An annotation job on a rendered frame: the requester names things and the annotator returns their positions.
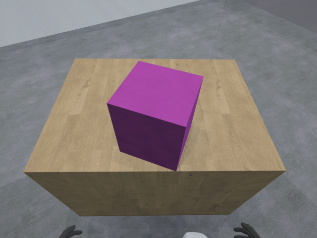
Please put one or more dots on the robot left hand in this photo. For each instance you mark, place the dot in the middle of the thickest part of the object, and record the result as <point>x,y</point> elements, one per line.
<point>69,232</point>

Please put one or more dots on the pedestal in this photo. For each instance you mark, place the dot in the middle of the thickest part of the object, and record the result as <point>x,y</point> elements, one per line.
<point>228,156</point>

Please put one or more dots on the robot right hand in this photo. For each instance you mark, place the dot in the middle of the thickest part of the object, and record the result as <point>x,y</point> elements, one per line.
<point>248,230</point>

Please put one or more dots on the carton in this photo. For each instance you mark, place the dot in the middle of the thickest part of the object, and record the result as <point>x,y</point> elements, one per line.
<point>152,112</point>

